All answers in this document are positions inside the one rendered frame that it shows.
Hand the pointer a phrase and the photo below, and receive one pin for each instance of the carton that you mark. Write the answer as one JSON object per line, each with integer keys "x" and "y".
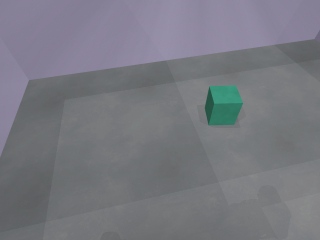
{"x": 223, "y": 105}

